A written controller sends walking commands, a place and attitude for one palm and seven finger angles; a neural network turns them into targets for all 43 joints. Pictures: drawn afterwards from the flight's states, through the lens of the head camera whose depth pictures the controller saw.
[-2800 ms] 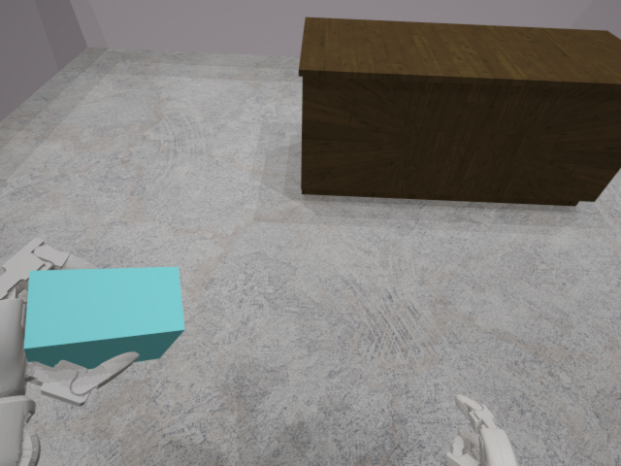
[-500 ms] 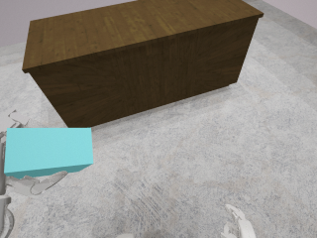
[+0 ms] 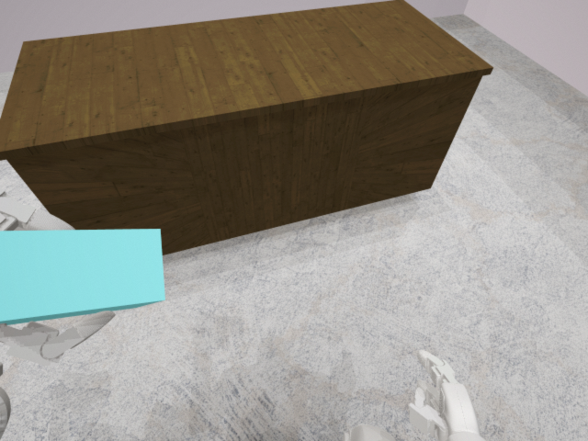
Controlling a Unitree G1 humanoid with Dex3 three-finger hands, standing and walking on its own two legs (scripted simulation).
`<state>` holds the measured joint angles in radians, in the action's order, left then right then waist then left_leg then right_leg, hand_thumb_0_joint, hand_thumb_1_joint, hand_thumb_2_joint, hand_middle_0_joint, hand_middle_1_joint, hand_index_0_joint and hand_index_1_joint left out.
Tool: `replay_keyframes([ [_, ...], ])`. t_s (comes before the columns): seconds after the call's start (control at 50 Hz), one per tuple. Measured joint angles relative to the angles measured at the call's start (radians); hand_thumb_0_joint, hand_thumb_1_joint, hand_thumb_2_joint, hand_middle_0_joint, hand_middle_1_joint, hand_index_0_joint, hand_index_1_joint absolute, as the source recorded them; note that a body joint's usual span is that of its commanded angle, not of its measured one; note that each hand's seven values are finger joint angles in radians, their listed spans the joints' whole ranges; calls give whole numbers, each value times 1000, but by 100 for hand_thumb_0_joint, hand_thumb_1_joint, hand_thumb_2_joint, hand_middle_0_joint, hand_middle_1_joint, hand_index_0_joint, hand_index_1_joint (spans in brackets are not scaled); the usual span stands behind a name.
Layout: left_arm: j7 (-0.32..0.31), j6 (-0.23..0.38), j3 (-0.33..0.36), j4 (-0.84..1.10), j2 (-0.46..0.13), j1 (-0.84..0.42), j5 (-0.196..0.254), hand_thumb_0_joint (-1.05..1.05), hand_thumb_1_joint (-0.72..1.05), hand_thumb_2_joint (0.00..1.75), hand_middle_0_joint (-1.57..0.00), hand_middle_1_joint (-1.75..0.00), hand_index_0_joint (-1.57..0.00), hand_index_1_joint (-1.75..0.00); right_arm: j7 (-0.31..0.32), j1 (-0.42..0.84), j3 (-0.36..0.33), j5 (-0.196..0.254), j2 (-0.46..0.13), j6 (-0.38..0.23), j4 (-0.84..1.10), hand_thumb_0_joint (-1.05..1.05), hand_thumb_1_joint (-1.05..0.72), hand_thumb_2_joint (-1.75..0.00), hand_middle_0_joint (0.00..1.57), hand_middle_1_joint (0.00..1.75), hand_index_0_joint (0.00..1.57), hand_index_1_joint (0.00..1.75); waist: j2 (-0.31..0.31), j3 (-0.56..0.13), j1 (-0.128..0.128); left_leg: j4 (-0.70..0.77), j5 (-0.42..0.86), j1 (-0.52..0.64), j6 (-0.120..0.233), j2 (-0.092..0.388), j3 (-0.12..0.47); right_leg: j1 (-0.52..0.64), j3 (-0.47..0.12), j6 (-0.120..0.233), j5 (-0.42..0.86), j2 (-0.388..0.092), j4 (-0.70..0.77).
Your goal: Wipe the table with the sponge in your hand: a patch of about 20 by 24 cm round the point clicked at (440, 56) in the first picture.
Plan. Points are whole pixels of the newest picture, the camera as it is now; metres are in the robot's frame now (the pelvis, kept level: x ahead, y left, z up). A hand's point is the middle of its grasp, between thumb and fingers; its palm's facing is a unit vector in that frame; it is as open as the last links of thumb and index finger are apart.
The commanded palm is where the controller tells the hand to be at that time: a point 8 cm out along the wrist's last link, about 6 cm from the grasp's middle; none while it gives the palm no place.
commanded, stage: walk to a spot facing it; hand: left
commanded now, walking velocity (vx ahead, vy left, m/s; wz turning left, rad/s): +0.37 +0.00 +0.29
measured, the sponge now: (102, 276) +0.24 +0.20 +0.18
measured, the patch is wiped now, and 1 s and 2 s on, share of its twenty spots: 0.00 0.00 0.00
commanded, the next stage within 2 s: none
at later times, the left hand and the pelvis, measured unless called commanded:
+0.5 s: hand (83, 224) +0.29 +0.23 +0.19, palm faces +0.57 -0.69 -0.44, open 10.6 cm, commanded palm +0.23 +0.27 +0.19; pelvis +0.13 -0.04 -0.01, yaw +12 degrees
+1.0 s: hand (92, 260) +0.26 +0.22 +0.17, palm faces +0.80 -0.48 -0.37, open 10.6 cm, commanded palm +0.19 +0.23 +0.19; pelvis +0.20 -0.09 +0.00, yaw +32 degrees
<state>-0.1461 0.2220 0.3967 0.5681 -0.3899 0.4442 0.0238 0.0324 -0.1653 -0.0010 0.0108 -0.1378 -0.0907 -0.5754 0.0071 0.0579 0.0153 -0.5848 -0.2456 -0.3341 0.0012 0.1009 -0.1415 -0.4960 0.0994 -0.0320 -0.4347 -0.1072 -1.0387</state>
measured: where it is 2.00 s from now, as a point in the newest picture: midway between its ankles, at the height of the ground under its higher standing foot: outside the picture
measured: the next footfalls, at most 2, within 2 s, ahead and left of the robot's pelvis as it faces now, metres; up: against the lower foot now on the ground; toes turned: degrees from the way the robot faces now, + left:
right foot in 0.12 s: +0.13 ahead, -0.16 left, +0.00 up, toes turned -7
left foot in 0.50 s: +0.23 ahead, +0.10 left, +0.00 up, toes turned +23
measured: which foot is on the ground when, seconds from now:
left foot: down 0.00-0.12, up 0.14-0.48, down 0.50-0.84, up 0.86-1.00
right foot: up 0.00-0.10, down 0.12-0.50, up 0.52-0.82, down 0.84-1.00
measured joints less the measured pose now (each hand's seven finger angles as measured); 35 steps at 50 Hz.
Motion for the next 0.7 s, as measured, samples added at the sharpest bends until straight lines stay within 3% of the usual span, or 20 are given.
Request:
replay_keyframes([
  [0.08,6,14,-17,3,9,59,0,-1,-52,100,-68,-136,-68,-136,8,-50,23,-1,16,-16,-6,1,-90,-89,20,30,20,30,-46,-13,-24,10,-25,34,-28,23,41,73,44,-17,60,1,275],
  [0.12,6,4,-16,-17,-3,56,-5,-1,-52,100,-68,-136,-68,-136,16,-73,30,0,17,-10,-12,1,-90,-89,20,30,20,30,-51,-21,-37,-55,-80,24,-26,26,62,144,61,-12,80,10,409],
  [0.14,6,-4,-21,-31,1,39,-13,-1,-52,100,-68,-136,-68,-136,19,-76,29,0,9,-4,-21,1,-90,-89,21,30,21,30,-57,-20,-43,-135,-142,-1,-13,27,74,147,69,9,135,10,403],
  [0.18,9,-24,-50,-70,30,-9,-19,-1,-52,100,-68,-136,-68,-136,23,-63,24,-4,-23,12,-67,1,-90,-89,21,30,21,30,-69,-9,-50,-378,-226,-77,-4,-2,111,156,97,42,116,-3,345],
  [0.22,13,-37,-67,-95,59,-31,-17,-1,-52,100,-68,-136,-68,-136,22,-47,18,-7,-57,28,-106,1,-90,-89,21,30,21,30,-64,2,-54,-578,-216,-145,-11,-28,114,194,115,52,90,-15,356],
  [0.26,13,-37,-68,-100,72,-26,-20,-1,-52,100,-68,-136,-68,-136,22,-35,8,-9,-81,42,-115,1,-90,-89,21,30,21,30,-52,12,-44,-654,-191,-192,-20,-34,95,240,135,43,94,-23,404],
  [0.3,10,-32,-63,-87,68,-8,-23,-1,-52,100,-68,-136,-68,-136,23,-29,-7,-11,-98,50,-100,1,-90,-89,20,30,20,30,-33,24,-30,-606,-164,-214,-25,-28,67,279,156,45,103,-30,454],
  [0.4,-9,-19,-35,8,23,52,-19,-1,-52,100,-68,-136,-68,-136,22,-38,-44,-14,-120,54,-16,1,-90,-89,20,30,20,30,25,43,-16,-259,-121,-170,-19,-17,-27,333,195,35,87,-52,500],
  [0.44,-21,-15,-21,50,9,71,-14,-1,-52,100,-68,-136,-68,-136,23,-41,-54,-13,-124,53,12,1,-90,-90,20,30,20,30,46,44,-19,-138,-97,-131,-14,-33,-57,336,201,24,56,-66,469],
  [0.48,-34,-12,-4,84,-2,81,-8,-1,-52,100,-68,-136,-68,-136,27,-40,-59,-12,-131,51,40,1,-90,-90,20,30,20,30,58,37,-21,-10,-26,-61,1,-60,-82,303,193,13,2,-92,348],
  [0.5,-39,-6,5,92,-6,78,-4,-1,-52,100,-68,-136,-68,-136,29,-33,-64,-12,-137,47,55,1,-90,-90,20,30,20,30,40,33,-19,20,105,-46,35,-53,-68,259,173,5,-10,-88,223],
  [0.52,-40,-1,11,82,-19,48,-2,-1,-52,100,-68,-136,-68,-136,31,-15,-72,-9,-123,40,51,1,-90,-90,20,30,20,30,42,46,-10,-38,128,-63,55,-52,-55,212,121,-3,-59,-78,76],
  [0.58,-13,-5,11,3,-44,-49,-9,-1,-52,100,-68,-136,-68,-136,15,25,-57,5,-66,33,20,1,-90,-90,20,30,20,30,48,54,8,-117,9,-75,57,-59,-5,70,-9,-18,-110,-13,-222],
  [0.62,2,-23,16,-5,-43,-60,-9,-1,-52,100,-68,-136,-68,-136,3,29,-33,9,-32,30,11,1,-90,-90,20,30,20,30,39,42,19,-100,5,-76,46,-56,32,-3,-31,-27,-78,4,-251],
  [0.7,12,-15,19,61,-22,19,13,-1,-52,100,-68,-136,-68,-136,-8,-9,5,7,9,3,8,1,-90,-89,20,30,20,30,-5,15,13,-34,40,-63,24,-43,102,-23,-24,-35,1,7,-31],
])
